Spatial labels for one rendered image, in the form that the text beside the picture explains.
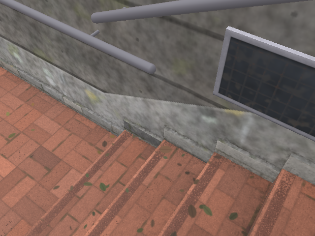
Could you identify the stairs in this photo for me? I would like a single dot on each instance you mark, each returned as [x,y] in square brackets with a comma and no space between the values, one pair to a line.
[135,189]

